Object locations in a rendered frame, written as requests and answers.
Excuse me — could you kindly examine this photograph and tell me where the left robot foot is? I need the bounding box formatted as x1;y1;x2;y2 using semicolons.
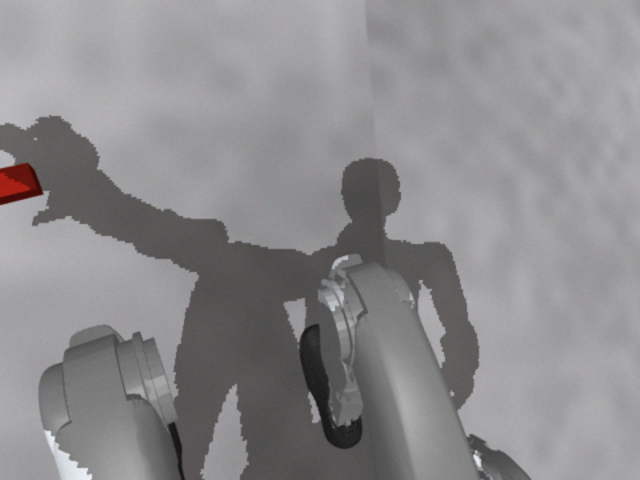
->
168;422;185;480

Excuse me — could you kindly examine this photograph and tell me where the right robot foot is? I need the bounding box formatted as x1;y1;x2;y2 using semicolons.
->
299;324;362;449

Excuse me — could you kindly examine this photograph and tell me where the small box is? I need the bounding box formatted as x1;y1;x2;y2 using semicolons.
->
0;163;43;205

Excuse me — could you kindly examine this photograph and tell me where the right robot hand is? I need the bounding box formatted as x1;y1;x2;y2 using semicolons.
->
467;434;532;480

